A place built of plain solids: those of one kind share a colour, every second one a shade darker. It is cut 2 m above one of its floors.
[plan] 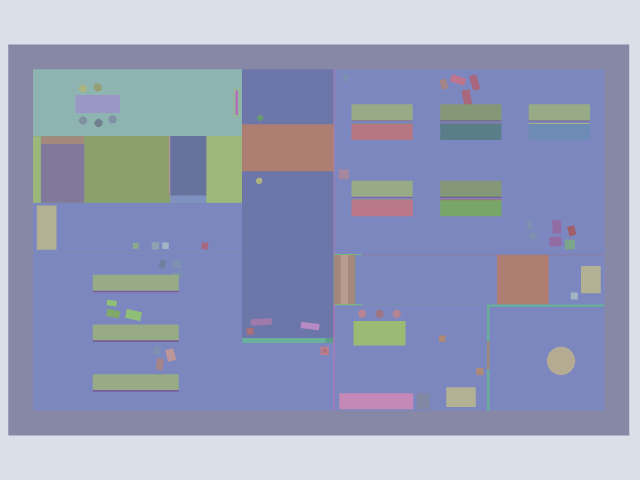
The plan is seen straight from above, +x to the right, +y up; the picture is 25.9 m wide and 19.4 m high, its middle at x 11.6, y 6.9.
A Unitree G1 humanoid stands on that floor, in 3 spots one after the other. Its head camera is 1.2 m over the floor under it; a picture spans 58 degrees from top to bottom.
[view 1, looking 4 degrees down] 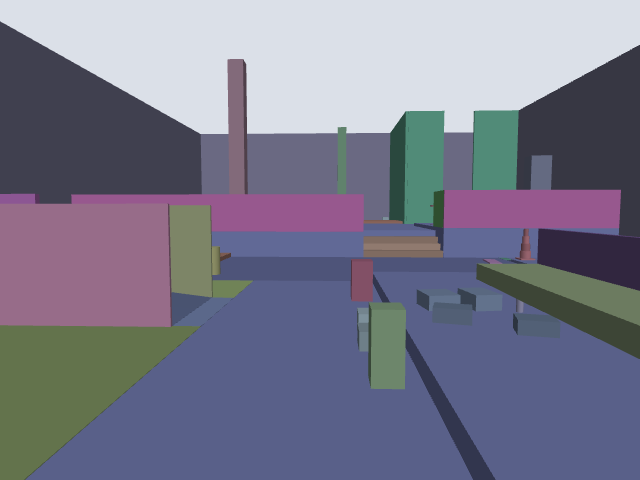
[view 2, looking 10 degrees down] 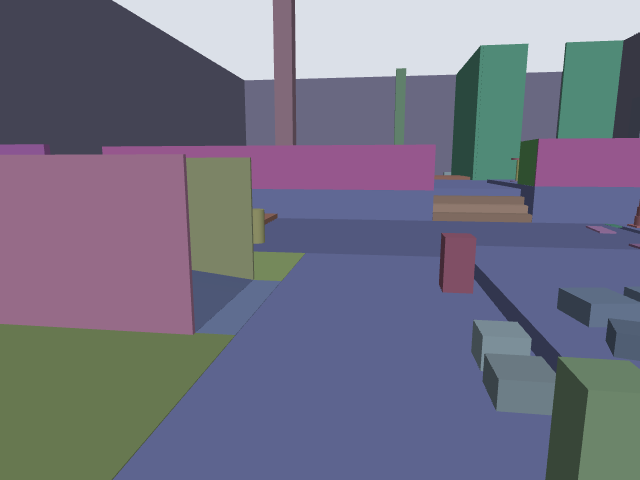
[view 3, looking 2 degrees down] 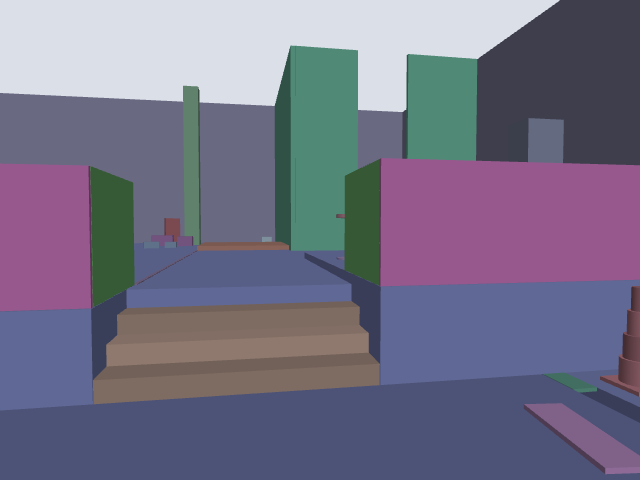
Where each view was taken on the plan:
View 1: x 1.20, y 7.02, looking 2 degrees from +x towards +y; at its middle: floor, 10.98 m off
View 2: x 2.75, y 7.40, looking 8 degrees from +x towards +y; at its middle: floor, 6.91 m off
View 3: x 9.07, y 5.30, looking -10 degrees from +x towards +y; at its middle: part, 9.43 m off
